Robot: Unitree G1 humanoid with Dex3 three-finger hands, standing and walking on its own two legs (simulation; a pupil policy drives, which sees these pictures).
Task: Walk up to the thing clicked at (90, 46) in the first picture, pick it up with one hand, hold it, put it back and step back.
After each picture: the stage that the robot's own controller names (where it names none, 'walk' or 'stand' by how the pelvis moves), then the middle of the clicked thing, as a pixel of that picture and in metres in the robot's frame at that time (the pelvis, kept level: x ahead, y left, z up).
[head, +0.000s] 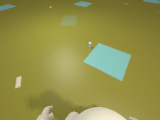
stand; (89, 44) +1.61 +0.02 -0.72
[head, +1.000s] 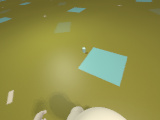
walk; (83, 50) +1.48 +0.26 -0.71
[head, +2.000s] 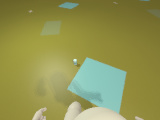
walk; (75, 62) +0.98 +0.33 -0.71
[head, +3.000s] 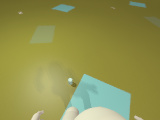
walk; (70, 81) +0.59 +0.26 -0.70
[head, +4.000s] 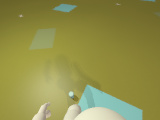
walk; (71, 94) +0.36 +0.24 -0.69
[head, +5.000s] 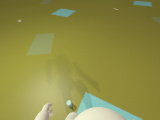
stand; (69, 103) +0.28 +0.26 -0.72
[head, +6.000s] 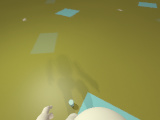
stand; (71, 103) +0.29 +0.22 -0.72
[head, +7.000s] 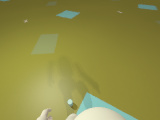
stand; (70, 102) +0.31 +0.25 -0.73
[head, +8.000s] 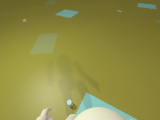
stand; (69, 103) +0.29 +0.25 -0.73
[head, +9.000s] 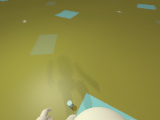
go down; (69, 104) +0.29 +0.25 -0.73
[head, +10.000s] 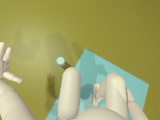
go down; (61, 62) +0.39 +0.26 -0.31
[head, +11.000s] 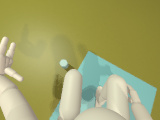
approach; (64, 64) +0.38 +0.25 -0.31
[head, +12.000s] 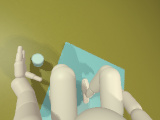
close in; (38, 60) +0.37 +0.28 -0.22
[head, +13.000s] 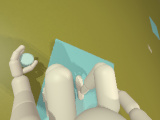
close; (26, 61) +0.37 +0.29 -0.22
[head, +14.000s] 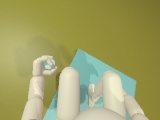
lift; (48, 65) +0.32 +0.28 -0.12
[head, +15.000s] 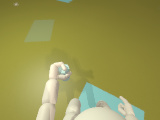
lift; (64, 73) +0.33 +0.18 +0.02
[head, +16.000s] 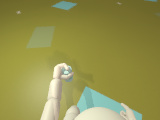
hold; (67, 74) +0.33 +0.17 -0.01
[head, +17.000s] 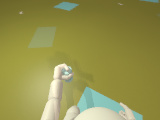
hold; (67, 74) +0.33 +0.17 -0.01
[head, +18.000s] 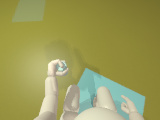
crouch; (62, 69) +0.36 +0.20 -0.07
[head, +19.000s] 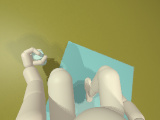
lower; (39, 58) +0.40 +0.27 -0.19
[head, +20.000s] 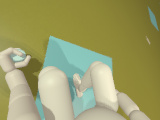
lower; (19, 59) +0.39 +0.30 -0.22
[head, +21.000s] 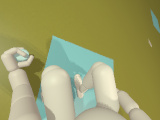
lower; (22, 58) +0.38 +0.29 -0.22
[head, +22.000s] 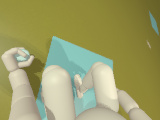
lower; (23, 58) +0.38 +0.29 -0.22
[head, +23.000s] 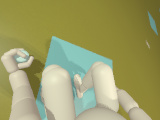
lower; (22, 59) +0.38 +0.29 -0.22
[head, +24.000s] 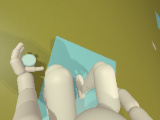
open; (29, 61) +0.36 +0.27 -0.22
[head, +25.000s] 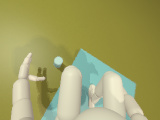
stand; (58, 62) +0.38 +0.24 -0.26
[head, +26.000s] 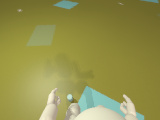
stand; (70, 97) +0.32 +0.21 -0.64
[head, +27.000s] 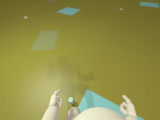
stand; (71, 100) +0.32 +0.22 -0.67
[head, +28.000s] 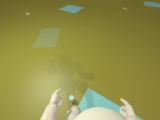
stand; (71, 98) +0.32 +0.21 -0.67
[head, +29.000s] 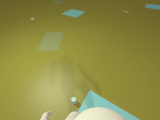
walk; (73, 100) +0.33 +0.21 -0.72
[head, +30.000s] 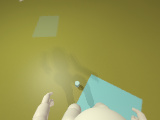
walk; (77, 84) +0.43 +0.14 -0.69
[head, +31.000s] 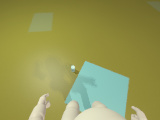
walk; (73, 68) +0.69 +0.23 -0.70
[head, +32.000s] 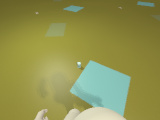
stand; (79, 64) +0.96 +0.22 -0.70
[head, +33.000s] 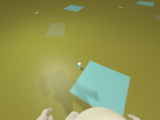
stand; (79, 65) +0.96 +0.21 -0.72
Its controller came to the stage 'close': yes
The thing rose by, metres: 0.72
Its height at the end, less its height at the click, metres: +0.00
